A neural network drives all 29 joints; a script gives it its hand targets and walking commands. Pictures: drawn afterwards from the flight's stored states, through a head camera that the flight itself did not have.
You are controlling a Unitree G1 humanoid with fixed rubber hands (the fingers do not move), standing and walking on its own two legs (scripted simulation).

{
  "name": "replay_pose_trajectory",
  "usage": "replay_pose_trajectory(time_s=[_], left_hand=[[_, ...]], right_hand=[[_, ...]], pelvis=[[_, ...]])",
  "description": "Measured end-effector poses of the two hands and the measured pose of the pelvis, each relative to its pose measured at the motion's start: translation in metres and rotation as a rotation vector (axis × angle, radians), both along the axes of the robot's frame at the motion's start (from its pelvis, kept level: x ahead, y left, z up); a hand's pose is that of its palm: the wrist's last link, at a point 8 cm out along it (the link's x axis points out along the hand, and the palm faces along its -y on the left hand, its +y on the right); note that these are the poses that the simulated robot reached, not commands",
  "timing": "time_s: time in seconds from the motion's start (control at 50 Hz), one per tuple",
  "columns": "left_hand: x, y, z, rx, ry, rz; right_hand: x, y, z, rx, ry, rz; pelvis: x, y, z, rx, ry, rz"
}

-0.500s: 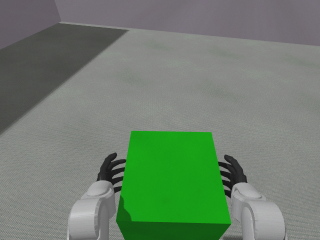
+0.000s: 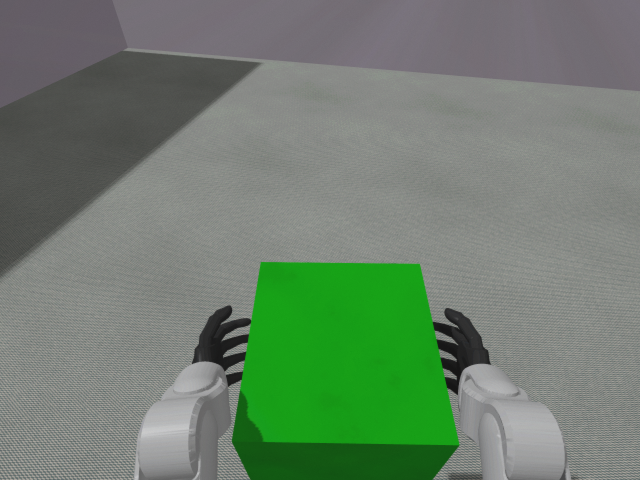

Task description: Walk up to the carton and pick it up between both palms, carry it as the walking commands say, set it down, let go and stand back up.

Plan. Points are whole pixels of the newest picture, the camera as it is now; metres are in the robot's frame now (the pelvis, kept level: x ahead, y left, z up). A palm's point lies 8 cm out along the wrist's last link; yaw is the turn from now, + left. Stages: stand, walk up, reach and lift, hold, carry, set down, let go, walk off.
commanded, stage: carry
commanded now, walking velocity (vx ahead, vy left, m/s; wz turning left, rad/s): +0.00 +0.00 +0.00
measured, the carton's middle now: (338, 387) +0.27 +0.00 +0.00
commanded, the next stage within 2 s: none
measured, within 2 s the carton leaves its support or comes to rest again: neither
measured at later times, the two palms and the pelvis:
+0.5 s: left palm (229, 357) +0.27 +0.13 +0.06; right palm (474, 364) +0.27 -0.15 +0.06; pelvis +0.01 -0.01 +0.00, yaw +0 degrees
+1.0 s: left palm (231, 356) +0.27 +0.13 +0.07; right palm (478, 361) +0.27 -0.16 +0.07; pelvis +0.01 -0.01 +0.00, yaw +0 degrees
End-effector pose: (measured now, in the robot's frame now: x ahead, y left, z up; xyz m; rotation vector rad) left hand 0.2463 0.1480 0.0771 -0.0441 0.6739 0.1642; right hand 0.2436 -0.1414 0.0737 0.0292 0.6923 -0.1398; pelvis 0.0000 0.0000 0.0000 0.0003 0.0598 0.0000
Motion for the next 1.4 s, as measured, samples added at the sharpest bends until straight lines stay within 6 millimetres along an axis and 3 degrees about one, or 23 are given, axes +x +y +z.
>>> replay_pose_trajectory(time_s=[0.12,0.28,0.38,0.5,0.68,0.9,1.0,1.1,1.28,1.4], left_hand=[[0.008,-0.007,-0.013,-0.001,0.020,-0.019],[0.016,-0.012,-0.003,-0.009,-0.038,-0.019],[0.021,-0.014,-0.015,-0.001,0.003,-0.029],[0.027,-0.013,-0.013,-0.004,-0.021,-0.017],[0.026,-0.014,-0.004,-0.022,-0.053,-0.013],[0.027,-0.016,-0.019,0.013,0.007,-0.027],[0.027,-0.016,-0.011,-0.007,-0.039,-0.014],[0.032,-0.017,-0.023,0.010,0.008,-0.015],[0.039,-0.020,-0.007,-0.008,-0.060,-0.010],[0.036,-0.024,-0.017,0.014,-0.025,-0.018]], right_hand=[[0.004,-0.007,-0.009,-0.034,0.021,-0.001],[0.009,-0.012,0.000,-0.021,-0.038,-0.019],[0.015,-0.013,-0.012,-0.022,0.005,-0.012],[0.022,-0.013,-0.014,-0.009,-0.019,-0.011],[0.022,-0.014,-0.001,-0.008,-0.051,-0.019],[0.021,-0.016,-0.020,-0.024,0.009,-0.008],[0.023,-0.016,-0.008,-0.016,-0.037,-0.018],[0.029,-0.017,-0.020,-0.031,0.010,-0.002],[0.033,-0.020,-0.008,0.010,-0.060,-0.016],[0.031,-0.023,-0.016,-0.028,-0.024,-0.001]], pelvis=[[-0.003,-0.004,0.001,0.000,-0.006,-0.002],[-0.003,-0.008,0.001,0.000,-0.001,-0.004],[0.002,-0.009,0.002,-0.002,-0.001,-0.006],[0.006,-0.010,0.001,-0.004,0.002,-0.003],[0.011,-0.011,0.000,-0.005,0.001,-0.002],[0.007,-0.011,0.001,0.000,-0.007,-0.001],[0.007,-0.013,0.001,0.000,0.003,0.001],[0.013,-0.014,0.001,0.002,0.003,0.001],[0.016,-0.017,-0.001,-0.001,0.006,0.001],[0.016,-0.020,-0.001,0.003,-0.013,0.001]])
